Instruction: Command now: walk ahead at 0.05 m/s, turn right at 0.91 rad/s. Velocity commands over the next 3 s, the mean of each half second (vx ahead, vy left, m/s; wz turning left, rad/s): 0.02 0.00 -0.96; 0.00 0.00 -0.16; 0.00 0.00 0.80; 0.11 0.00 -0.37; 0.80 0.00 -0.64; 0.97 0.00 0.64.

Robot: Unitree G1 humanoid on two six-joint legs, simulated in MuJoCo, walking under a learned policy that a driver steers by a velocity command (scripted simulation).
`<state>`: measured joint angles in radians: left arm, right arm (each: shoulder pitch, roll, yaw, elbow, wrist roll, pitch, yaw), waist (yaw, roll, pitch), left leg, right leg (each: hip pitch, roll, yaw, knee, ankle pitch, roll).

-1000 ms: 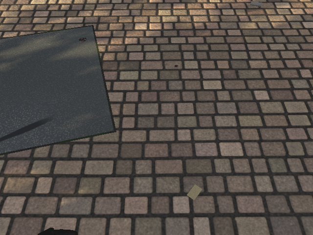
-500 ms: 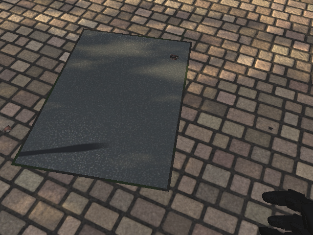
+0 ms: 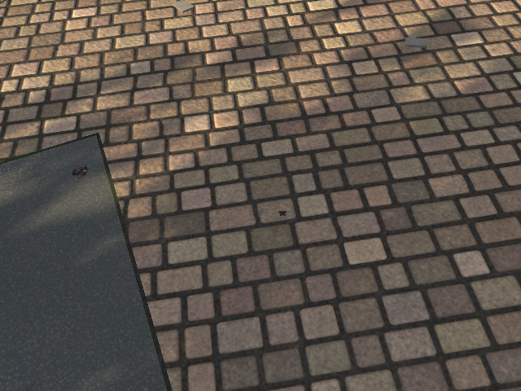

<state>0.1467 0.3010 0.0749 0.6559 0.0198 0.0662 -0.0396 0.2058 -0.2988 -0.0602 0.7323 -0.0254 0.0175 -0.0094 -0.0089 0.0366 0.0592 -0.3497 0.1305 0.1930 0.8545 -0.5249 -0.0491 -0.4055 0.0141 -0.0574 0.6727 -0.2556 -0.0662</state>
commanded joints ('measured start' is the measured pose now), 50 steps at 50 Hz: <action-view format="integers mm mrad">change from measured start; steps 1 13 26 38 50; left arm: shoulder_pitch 177 69 134 78 -26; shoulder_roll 258 204 162 16 78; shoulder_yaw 76 72 66 -21 -17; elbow -36 -73 -22 -1 -19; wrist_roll -8 -2 5 -12 11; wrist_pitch -8 4 10 6 -30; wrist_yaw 26 17 -12 26 86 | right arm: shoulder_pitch -18 -69 -166 -15 44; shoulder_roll -80 -72 -89 -98 -67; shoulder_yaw -13 -3 6 -1 -32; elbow -122 -116 -165 -55 -46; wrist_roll -5 5 -3 11 22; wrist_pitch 21 10 -2 -12 54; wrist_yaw -8 -10 -37 21 51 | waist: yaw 74 53 72 23 22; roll -213 -144 91 170 -201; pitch -127 -128 -71 -107 -46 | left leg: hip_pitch -344 -167 144 210 -138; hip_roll -83 -172 83 54 -105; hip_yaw -226 -286 -341 -255 -149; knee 332 -34 -588 -420 113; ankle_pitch -95 144 475 852 75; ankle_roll -26 9 219 212 12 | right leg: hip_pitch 315 209 -150 223 329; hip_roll -330 -129 77 54 -294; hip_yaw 551 581 145 22 51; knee -355 -338 572 -280 -325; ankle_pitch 320 85 -107 -42 432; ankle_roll -257 -151 106 77 -113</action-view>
